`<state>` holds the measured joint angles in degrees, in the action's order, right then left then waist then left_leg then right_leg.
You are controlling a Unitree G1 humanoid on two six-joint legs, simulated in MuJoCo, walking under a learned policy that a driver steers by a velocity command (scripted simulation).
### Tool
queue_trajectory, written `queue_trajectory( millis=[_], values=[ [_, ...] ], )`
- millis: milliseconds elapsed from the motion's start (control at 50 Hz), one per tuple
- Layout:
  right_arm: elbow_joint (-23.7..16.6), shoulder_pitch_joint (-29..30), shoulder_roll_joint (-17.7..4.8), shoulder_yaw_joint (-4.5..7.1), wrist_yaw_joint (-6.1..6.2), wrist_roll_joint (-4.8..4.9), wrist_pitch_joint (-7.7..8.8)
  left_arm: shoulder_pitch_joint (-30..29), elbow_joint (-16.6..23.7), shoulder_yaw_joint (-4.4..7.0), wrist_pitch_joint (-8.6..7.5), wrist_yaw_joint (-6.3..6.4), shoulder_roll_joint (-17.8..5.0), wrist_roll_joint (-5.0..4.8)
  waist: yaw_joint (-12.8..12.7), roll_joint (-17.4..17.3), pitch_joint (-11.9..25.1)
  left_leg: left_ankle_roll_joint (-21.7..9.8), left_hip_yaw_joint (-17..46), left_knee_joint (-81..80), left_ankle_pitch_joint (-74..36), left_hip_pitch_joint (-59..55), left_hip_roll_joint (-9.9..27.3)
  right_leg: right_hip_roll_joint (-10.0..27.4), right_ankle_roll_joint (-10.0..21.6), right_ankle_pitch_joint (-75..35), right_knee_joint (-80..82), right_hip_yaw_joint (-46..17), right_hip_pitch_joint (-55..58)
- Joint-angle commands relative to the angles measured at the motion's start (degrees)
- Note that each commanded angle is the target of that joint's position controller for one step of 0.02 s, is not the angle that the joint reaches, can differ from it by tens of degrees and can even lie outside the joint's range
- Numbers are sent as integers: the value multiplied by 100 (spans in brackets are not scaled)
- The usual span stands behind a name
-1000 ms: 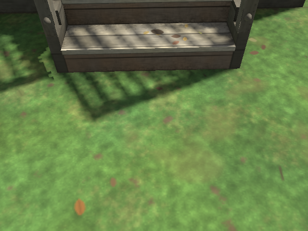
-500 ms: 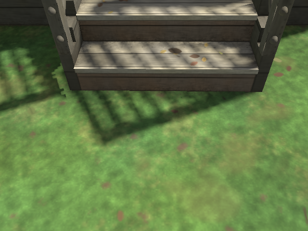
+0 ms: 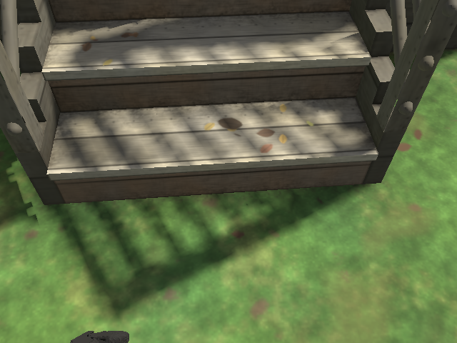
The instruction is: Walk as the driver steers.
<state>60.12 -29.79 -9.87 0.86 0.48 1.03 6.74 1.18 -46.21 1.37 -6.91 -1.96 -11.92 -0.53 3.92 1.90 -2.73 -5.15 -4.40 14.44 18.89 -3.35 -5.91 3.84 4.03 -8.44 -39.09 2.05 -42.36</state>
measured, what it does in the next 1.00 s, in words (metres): walks ahead: right foot, then left foot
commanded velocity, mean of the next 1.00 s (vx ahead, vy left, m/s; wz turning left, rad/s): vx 0.11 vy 0.00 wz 0.00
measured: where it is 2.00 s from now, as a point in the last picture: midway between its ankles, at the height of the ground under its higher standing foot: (247, 257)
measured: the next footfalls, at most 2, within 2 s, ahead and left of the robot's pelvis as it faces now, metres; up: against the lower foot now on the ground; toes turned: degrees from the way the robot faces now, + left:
right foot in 0.10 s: +0.33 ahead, -0.07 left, +0.00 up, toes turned +0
left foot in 0.48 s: +0.28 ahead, +0.12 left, +0.00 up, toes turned +0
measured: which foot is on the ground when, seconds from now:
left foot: down 0.00-0.10, up 0.12-0.46, down 0.48-1.00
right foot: up 0.00-0.08, down 0.10-1.00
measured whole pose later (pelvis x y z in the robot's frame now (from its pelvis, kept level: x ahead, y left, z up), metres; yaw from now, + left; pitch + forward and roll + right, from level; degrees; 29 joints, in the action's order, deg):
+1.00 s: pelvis +0.25 +0.03 +0.00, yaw -1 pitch -1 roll +0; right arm 59.7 -14.1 -10.2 0.4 1.9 -0.2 1.9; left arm 10.4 -60.3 1.2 -0.4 2.5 -11.2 -0.1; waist -0.2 0.0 -1.7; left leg -2.9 -1.4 26.8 15.6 10.6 -2.6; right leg -1.4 1.2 11.3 -27.1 -0.6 -15.2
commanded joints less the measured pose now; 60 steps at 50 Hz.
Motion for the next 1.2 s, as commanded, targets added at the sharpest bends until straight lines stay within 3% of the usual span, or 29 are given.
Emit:
queue_trajectory(
  millis=[20,60,80,100,120,140,160,200,220,260,280,320,380,420,480,500,520,540,560,600,640,780,1040,1060,1100,1120,1140,1180,1200],
  values=[
    [-250,6,-1156,161,206,25,17,-398,440,29,-131,-50,-294,-47,-297,-629,-7,52,427,-14,-5025,829,1279,-601,65,-1003,1110,219,1642],
    [-263,112,-1114,164,248,-70,-99,404,229,183,-94,-55,-651,7,-717,-877,482,215,503,830,-5821,427,1288,-930,150,-727,1029,191,2559],
    [-339,441,-1167,174,222,-120,-169,1261,-37,277,-94,-32,-823,13,-1205,-968,803,287,452,1771,-6103,424,1238,-916,247,-735,1101,116,3306],
    [-473,833,-1153,153,159,-131,-196,2131,-327,331,-67,30,-988,93,-1666,-825,1097,423,346,3207,-5359,712,986,-392,475,-1715,1503,-253,4118],
    [-439,11,-460,-4,70,-264,-195,2485,-475,313,-16,45,-1342,359,-1160,930,1991,705,176,6064,-223,2365,133,1177,1318,-4979,440,-1611,6007],
    [-65,-1349,-88,-136,-53,2,-133,2541,-511,170,-49,-5,-952,414,-798,1261,3388,722,1693,7511,2031,3320,-248,2203,2370,-4991,660,-3711,7156],
    [-127,-882,-621,-17,-99,69,-114,1923,-325,183,26,-16,-801,260,-883,508,2996,630,1862,7448,1629,3383,113,1864,2194,-3869,1143,-3330,6250],
    [-548,551,-919,124,23,-11,-238,589,-110,24,87,4,-441,43,-448,-684,1214,689,1146,6548,963,3462,644,1300,1577,-1694,1966,-2278,3892],
    [-616,695,-905,177,88,-65,-342,443,-132,-20,71,16,-398,101,-297,-636,923,698,1079,6086,717,3066,823,1092,1416,-1432,2158,-1968,3063],
    [-599,512,-525,133,145,-107,-502,352,-251,-30,106,-9,-450,238,-60,-147,672,749,904,5058,497,2312,927,683,1221,-1451,2415,-1344,2071],
    [-516,238,-365,52,59,-412,-602,1138,-631,-21,81,107,-424,206,-36,-120,580,618,553,4481,437,1937,690,622,1038,-2237,2357,-961,1873],
    [-511,359,-243,20,61,-297,-660,1352,-806,10,49,151,-584,254,-51,282,797,562,495,3602,287,1810,650,536,921,-2350,2236,-771,2150],
    [-510,769,-505,42,106,-204,-727,1224,-778,63,190,110,-707,237,-187,511,1031,498,417,3014,-122,1625,661,531,789,213,2430,-984,2162],
    [-578,1109,-603,48,141,-238,-748,1159,-778,124,341,121,-816,197,-246,502,759,436,314,2603,-131,1561,600,537,701,2450,2636,-1313,1852],
    [-531,1102,-515,-9,169,-305,-639,1205,-828,48,491,200,-529,136,-191,191,297,220,544,1207,-241,1047,705,410,313,3623,2459,-1504,1345],
    [-543,982,-694,-18,198,-372,-555,1333,-818,-4,495,209,-326,119,-265,-335,215,76,1417,419,-44,1065,1412,173,87,3331,1962,-1289,1328],
    [-577,1325,-983,40,199,-295,-508,1589,-892,-34,537,235,-138,-3,-607,-1192,27,-139,2181,-215,803,2000,1889,-496,-89,2865,1469,-535,1781],
    [-601,1584,-726,-29,165,-232,-454,1631,-1011,-34,570,256,-219,81,-669,-1076,-112,-151,2191,-472,1002,2712,1965,-455,-128,2385,1336,-494,2604],
    [-651,2001,-904,62,208,-155,-425,1293,-861,65,527,387,-496,106,-736,-1119,-148,-39,1592,-191,1139,2902,1424,-376,-194,2107,1447,-502,2900],
    [-538,1706,-796,78,207,-116,-373,1489,-1046,73,547,476,-536,171,-628,-748,76,139,1212,56,787,2682,1096,-358,-233,2034,1551,-505,3129],
    [-398,1393,-630,61,215,-83,-371,1576,-1139,54,577,454,-475,113,-535,-434,-70,115,1035,233,289,2486,979,-291,-119,2111,1684,-577,2917],
    [-272,1231,-606,59,179,-116,-400,1306,-1193,43,552,434,-410,76,-421,-175,270,92,813,646,-965,1912,858,-243,-61,1530,1607,-604,3050],
    [-137,1310,-565,58,149,-122,-447,1017,-1287,83,633,473,-488,44,-419,-224,239,106,761,709,-1482,1670,793,-224,-82,1162,1443,-599,3189],
    [31,842,-464,28,170,-288,-488,1586,-1546,-18,651,434,-185,154,-425,-328,683,-84,1146,462,144,1328,1065,-188,15,2582,1362,-601,3241],
    [-3,571,-1010,220,78,-300,-590,943,-1277,116,669,275,-562,246,-118,-751,-347,-531,2301,-418,3302,1404,1613,-618,31,4317,529,-227,1667],
    [40,513,-1236,318,58,-284,-598,410,-963,99,630,178,-478,267,-11,-1163,-795,-837,3061,-975,3663,1323,2281,-515,-11,3654,-147,109,1023],
    [27,480,-1132,328,44,-284,-557,7,-741,129,561,120,-554,257,67,-979,-1024,-986,3374,-1251,3135,1218,2581,-218,-27,3291,-663,-93,481],
    [-36,714,-1064,370,37,-251,-393,235,-759,154,426,29,-472,213,-193,-661,-623,-871,2926,-1156,2091,571,2401,12,-91,2753,-905,-222,180],
    [-240,987,-1167,401,119,107,-201,323,-805,254,195,156,-729,-317,-259,-731,-457,-746,2805,-964,1324,386,2473,221,-46,2657,-1102,-506,65]
  ],
)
